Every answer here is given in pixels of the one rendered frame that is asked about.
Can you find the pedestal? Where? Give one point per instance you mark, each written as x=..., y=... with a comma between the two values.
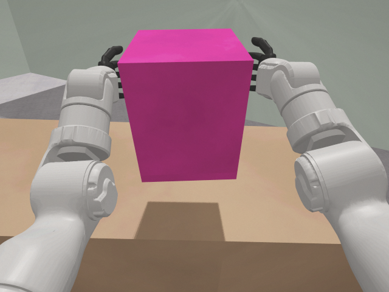
x=249, y=234

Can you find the right robot hand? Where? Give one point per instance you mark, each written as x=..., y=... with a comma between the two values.
x=266, y=48

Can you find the robot left forearm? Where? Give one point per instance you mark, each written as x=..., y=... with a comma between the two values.
x=86, y=112

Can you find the carton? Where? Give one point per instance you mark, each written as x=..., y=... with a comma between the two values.
x=186, y=93

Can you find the robot right forearm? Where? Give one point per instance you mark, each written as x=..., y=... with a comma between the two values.
x=311, y=117

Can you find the left robot upper arm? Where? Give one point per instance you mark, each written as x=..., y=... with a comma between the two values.
x=68, y=200

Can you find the left robot hand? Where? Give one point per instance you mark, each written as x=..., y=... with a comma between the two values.
x=106, y=61

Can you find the right robot upper arm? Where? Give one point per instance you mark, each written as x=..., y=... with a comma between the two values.
x=345, y=182

